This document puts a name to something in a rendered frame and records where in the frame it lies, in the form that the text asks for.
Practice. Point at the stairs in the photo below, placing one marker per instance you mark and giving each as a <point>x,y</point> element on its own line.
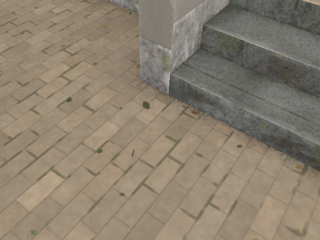
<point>258,71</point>

